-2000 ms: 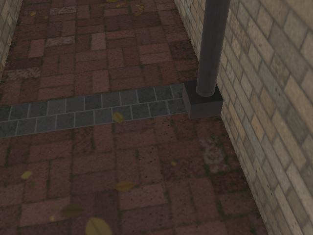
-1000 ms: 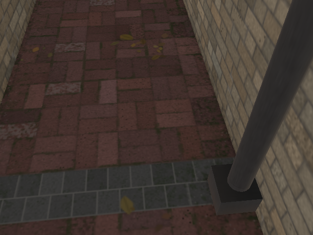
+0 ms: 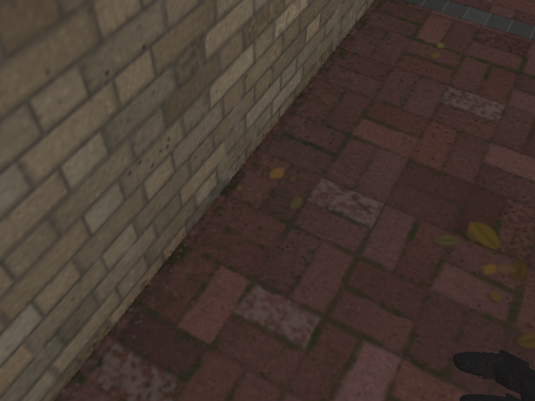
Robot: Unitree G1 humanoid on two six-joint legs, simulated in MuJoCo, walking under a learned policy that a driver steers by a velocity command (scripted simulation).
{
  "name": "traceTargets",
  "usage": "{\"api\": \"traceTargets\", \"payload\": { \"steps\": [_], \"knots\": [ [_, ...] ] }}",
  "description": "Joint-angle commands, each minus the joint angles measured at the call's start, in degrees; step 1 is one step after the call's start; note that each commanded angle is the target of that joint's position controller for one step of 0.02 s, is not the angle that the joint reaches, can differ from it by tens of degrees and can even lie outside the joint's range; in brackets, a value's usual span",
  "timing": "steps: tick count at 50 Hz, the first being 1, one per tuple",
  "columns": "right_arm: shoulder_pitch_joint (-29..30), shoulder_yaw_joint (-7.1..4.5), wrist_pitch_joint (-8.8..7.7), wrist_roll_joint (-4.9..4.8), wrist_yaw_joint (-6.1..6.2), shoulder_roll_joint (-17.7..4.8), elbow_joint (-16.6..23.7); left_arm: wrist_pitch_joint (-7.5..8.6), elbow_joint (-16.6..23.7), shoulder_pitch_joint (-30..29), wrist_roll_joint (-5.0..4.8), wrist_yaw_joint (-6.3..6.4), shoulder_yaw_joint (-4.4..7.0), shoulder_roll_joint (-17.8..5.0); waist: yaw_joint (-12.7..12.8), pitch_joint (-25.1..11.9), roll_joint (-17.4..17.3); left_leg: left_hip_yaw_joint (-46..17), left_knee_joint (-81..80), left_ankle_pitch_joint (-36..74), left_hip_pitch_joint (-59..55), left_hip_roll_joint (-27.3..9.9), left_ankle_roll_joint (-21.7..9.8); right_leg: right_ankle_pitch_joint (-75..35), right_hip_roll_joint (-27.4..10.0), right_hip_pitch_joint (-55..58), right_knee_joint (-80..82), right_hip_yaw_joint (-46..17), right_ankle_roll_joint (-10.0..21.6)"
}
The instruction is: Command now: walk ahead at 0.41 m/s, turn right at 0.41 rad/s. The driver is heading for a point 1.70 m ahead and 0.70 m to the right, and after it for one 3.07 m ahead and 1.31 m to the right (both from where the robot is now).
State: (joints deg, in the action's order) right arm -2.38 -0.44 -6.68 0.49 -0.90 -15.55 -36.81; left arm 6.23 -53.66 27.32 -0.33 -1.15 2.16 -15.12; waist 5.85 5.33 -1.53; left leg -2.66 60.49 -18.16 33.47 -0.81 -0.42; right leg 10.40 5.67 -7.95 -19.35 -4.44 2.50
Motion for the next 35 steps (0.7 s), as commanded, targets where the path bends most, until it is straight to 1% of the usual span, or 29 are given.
{"api": "traceTargets", "payload": {
  "steps": [1, 2, 4, 5, 6, 7, 8, 9, 10, 11, 12, 13, 14, 15, 16, 18, 20, 22, 25, 26, 27, 28, 29, 30, 31, 32, 33, 34, 35],
  "knots": [
    [-1.17, 0.53, -0.51, 0.43, 0.2, -0.93, 5.18, 1.33, 6.31, -9.44, -0.98, 0.88, 2.53, -12.45, -6.84, -6.3, 3.95, 2.74, -23.94, 13.19, -18.45, 4.72, 3.01, -38.85, -9.5, -10.69, 4.86, -10.82, 9.04],
    [-1.7, -0.35, 0.11, -0.11, 0.84, -3.01, 5.12, 1.15, 6.21, -9.24, -1.06, 1.12, 3.03, -14.2, -8.23, -6.9, 6.2, 0.96, -27.82, 17.68, -22.73, 5.33, 2.72, -35.26, -10.75, -11.02, 4.45, -13.71, 8.16],
    [-2.84, -2.0, 1.78, 0.1, 1.93, -6.93, 4.74, 0.61, 6.27, -9.46, -1.87, 1.51, 2.84, -12.32, -9.87, -8.09, 6.47, -1.91, -33.0, 25.96, -29.23, 4.63, 1.11, -29.68, -9.18, -10.89, 0.0, -15.07, 4.63],
    [-5.55, -2.62, 2.5, 1.25, 2.69, -8.54, 3.9, 0.07, 7.58, -11.28, -1.92, 1.65, 2.74, -11.05, -11.03, -8.58, 7.29, -2.9, -34.33, 27.18, -31.35, 3.34, 0.48, -29.68, -6.71, -10.43, -6.11, -15.38, 1.97],
    [-9.47, -3.02, 2.96, 2.12, 3.19, -9.26, 2.86, -0.67, 8.13, -10.06, -2.19, 1.69, 2.08, -8.24, -12.11, -12.22, 5.75, -4.07, -35.3, 31.16, -36.28, 0.46, -1.2, -26.15, -4.17, -11.44, -14.26, -14.8, -0.51],
    [-14.29, -3.24, 3.68, 3.15, 3.91, -12.35, 2.91, -1.34, 10.19, -8.68, -1.35, 1.78, 1.04, -4.66, -12.26, -18.72, -3.05, -13.1, -33.81, 48.06, -45.21, -11.85, -5.34, -1.63, 0.13, -17.24, -29.74, -10.59, -3.13],
    [-12.04, -1.9, 4.66, 4.72, 3.47, -9.99, 4.84, -2.41, 7.97, 5.51, -1.62, 1.8, 0.18, -1.22, -5.98, -25.36, -12.57, -25.03, -31.22, 66.29, -48.62, -26.27, -13.0, 35.79, 3.71, -22.55, -41.95, -9.34, -3.65],
    [-7.96, -2.51, 5.59, 2.37, 2.27, -9.33, 4.53, -4.41, 7.29, 11.53, -1.83, 1.89, 0.18, -4.08, -2.38, -25.54, -15.04, -32.01, -35.8, 47.8, -43.43, -29.93, -16.55, 33.48, -2.57, -24.75, -50.4, -4.31, -4.63],
    [-4.46, -2.0, 5.82, 0.31, 2.04, -5.49, 5.51, -6.29, 7.37, 6.95, -1.41, 2.75, 0.93, -5.42, -2.99, -17.14, -7.86, -27.44, -39.91, 30.54, -37.1, -24.43, -14.85, 27.41, -5.3, -29.13, -54.14, -1.23, -6.37],
    [-1.13, -1.67, 5.75, -0.61, 1.58, -4.04, 5.22, -7.62, 8.47, 3.44, -0.92, 3.34, 1.79, -7.38, -2.57, -11.16, -4.25, -20.19, -43.08, 21.57, -31.2, -20.52, -13.29, 23.09, -7.06, -30.96, -55.35, 0.52, -7.26],
    [1.98, -1.75, 5.42, -0.05, 1.35, -4.1, 5.34, -8.49, 8.66, 2.8, -0.65, 3.97, 2.58, -7.84, -1.65, -8.76, -4.62, -14.29, -44.58, 20.77, -25.11, -17.28, -12.05, 20.75, -8.65, -28.55, -55.77, 0.99, -8.27],
    [2.95, -2.12, 4.9, 0.54, 1.47, -4.82, 4.76, -9.13, 9.42, 2.07, -0.52, 4.15, 2.92, -7.87, -1.26, -7.97, -4.84, -9.25, -45.51, 22.12, -20.41, -16.0, -12.2, 17.99, -9.27, -26.12, -55.72, 1.43, -8.87],
    [3.02, -2.83, 4.29, 1.04, 2.02, -6.04, 3.81, -9.13, 11.53, -0.23, -0.49, 4.06, 3.19, -7.7, -1.16, -6.82, -5.47, -5.31, -46.48, 23.03, -17.29, -14.69, -11.98, 15.13, -9.88, -24.82, -53.6, 2.2, -9.02],
    [2.85, -2.98, 3.97, 1.47, 2.21, -6.19, 3.01, -9.06, 12.91, -2.14, -0.42, 4.15, 3.25, -6.63, -1.92, -7.68, -5.85, -2.56, -46.83, 24.25, -18.16, -14.33, -12.6, 12.89, -10.52, -24.78, -50.7, 2.5, -9.16],
    [1.96, -3.25, 3.65, 1.02, 2.67, -5.88, 2.25, -8.96, 14.51, -4.51, -0.82, 3.95, 3.16, -5.79, -2.61, -8.47, -5.49, -1.87, -46.73, 24.9, -20.23, -15.32, -13.44, 11.04, -11.22, -26.05, -47.26, 2.58, -9.1],
    [0.98, -3.8, 3.86, 1.0, 2.95, -6.59, 1.39, -8.74, 16.49, -7.69, -0.95, 2.75, 3.04, -4.89, -3.66, -11.15, -4.63, 0.38, -46.06, 26.45, -23.6, -16.48, -14.48, 7.37, -12.17, -25.31, -41.77, 2.52, -8.45],
    [1.82, -4.46, 4.34, 0.67, 3.03, -8.03, 1.05, -8.81, 17.75, -9.8, -0.94, 1.41, 2.85, -4.62, -3.95, -11.75, -4.48, 3.54, -46.19, 24.88, -22.88, -17.06, -13.9, 3.67, -12.35, -21.53, -35.36, 3.77, -7.22],
    [1.73, -5.13, 4.59, 0.05, 2.54, -9.49, 0.44, -9.33, 18.71, -11.63, -0.98, 0.29, 3.15, -5.68, -4.38, -11.2, -4.71, 6.2, -45.46, 23.24, -22.52, -17.62, -12.75, 2.29, -11.58, -18.17, -30.11, 5.78, -5.83],
    [0.28, -6.13, 4.57, -1.34, 1.38, -11.19, -0.71, -10.36, 20.65, -14.29, -1.13, -0.81, 3.98, -7.57, -4.97, -10.45, -4.93, 7.78, -42.14, 22.03, -25.54, -19.42, -10.39, 4.41, -10.56, -15.46, -22.74, 7.82, -3.26],
    [0.16, -6.34, 4.66, -1.86, 1.16, -11.38, -1.06, -10.55, 21.03, -14.31, -1.09, -0.97, 4.31, -7.83, -4.39, -10.5, -4.6, 8.72, -39.81, 21.09, -26.01, -19.5, -8.89, 3.64, -9.8, -13.39, -18.69, 8.61, -2.11],
    [-0.47, -6.4, 4.67, -2.04, 0.98, -11.05, -1.73, -10.67, 20.91, -13.66, -0.78, -0.58, 4.91, -8.84, -3.65, -10.61, -3.45, 10.91, -35.69, 19.37, -25.15, -18.05, -6.17, 1.03, -8.19, -9.65, -13.7, 9.38, -0.81],
    [-3.82, -6.27, 4.62, -1.82, 0.56, -9.71, -3.09, -10.51, 20.17, -10.2, -0.58, 0.32, 5.85, -10.43, -2.62, -10.35, -0.15, 13.2, -28.55, 13.84, -20.66, -15.27, -2.35, -5.83, -7.64, -2.9, -8.95, 6.84, 1.31],
    [-5.83, -5.6, 4.72, -0.09, 0.17, -7.04, -1.88, -10.21, 20.16, -5.6, -0.42, 1.77, 8.28, -19.45, -2.92, -10.61, 18.51, 18.26, -8.17, -8.69, -5.11, -7.67, 3.76, -30.59, -20.63, 8.56, -3.83, -13.22, 7.56],
    [-2.49, -4.88, 5.1, 1.15, 0.83, -5.57, 1.87, -8.48, 22.56, -8.96, 1.31, 1.54, 7.86, -22.12, -4.64, -13.01, 23.57, 7.1, 5.7, -22.07, 8.46, -0.09, 5.82, -30.87, -27.04, 9.39, -3.04, -29.09, 18.63],
    [2.06, -5.73, 5.33, 0.42, 1.44, -8.78, 2.18, -7.09, 23.02, -9.83, 1.72, 0.68, 7.37, -18.83, -1.07, -13.97, 13.64, 0.68, 9.54, -17.72, 10.11, -0.06, 4.43, -24.95, -24.45, 8.38, -1.39, -23.86, 17.84],
    [3.44, -5.6, 5.34, -0.33, 1.93, -8.56, 2.92, -6.12, 23.05, -11.29, 0.93, 0.65, 6.92, -17.88, -2.68, -12.36, 9.37, -1.0, 8.39, -12.82, 10.78, 0.13, 2.69, -20.9, -22.08, 6.92, -1.08, -21.42, 15.22],
    [0.72, -5.77, 5.37, 0.01, 2.39, -9.05, 1.28, -6.35, 23.35, -14.61, 0.04, 1.14, 6.07, -15.46, -4.69, -12.29, 5.77, -1.33, 6.41, -8.36, 10.41, -1.1, 2.25, -18.55, -20.71, 6.21, -1.69, -17.97, 12.47],
    [-0.06, -5.58, 5.45, 0.78, 2.29, -9.24, 0.86, -7.19, 23.71, -17.01, -0.39, 2.19, 5.3, -13.65, -5.69, -11.98, 7.67, -1.3, 4.54, -6.19, 8.36, -1.3, 2.36, -20.42, -20.82, 4.02, -1.49, -16.37, 11.72],
    [-0.47, -5.44, 5.45, 1.25, 2.02, -9.15, 0.09, -7.85, 24.49, -18.55, 0.93, 2.83, 4.6, -13.87, -6.0, -12.93, 7.92, -0.65, 5.44, -4.8, 4.32, -0.58, 3.32, -26.73, -19.92, 1.41, -2.07, -14.27, 11.09]
  ]
}}
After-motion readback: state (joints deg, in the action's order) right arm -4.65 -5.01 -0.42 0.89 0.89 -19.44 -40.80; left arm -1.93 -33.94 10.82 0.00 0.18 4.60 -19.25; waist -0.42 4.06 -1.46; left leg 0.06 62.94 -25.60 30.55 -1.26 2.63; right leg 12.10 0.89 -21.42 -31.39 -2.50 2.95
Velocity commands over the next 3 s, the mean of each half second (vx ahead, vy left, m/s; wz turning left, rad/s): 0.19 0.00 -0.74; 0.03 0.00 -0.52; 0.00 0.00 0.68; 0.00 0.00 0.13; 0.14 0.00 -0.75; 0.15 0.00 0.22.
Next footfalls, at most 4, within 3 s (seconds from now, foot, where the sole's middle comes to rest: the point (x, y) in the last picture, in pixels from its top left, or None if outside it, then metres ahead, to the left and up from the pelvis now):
0.14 left None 0.29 0.09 -0.78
0.56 right None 0.19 -0.16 -0.78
1.02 left None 0.32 0.05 -0.78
1.34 right None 0.20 -0.16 -0.78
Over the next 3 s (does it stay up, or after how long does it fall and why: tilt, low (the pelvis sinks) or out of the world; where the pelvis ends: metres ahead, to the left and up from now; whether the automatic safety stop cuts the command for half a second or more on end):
stays up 0.41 -0.14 -0.01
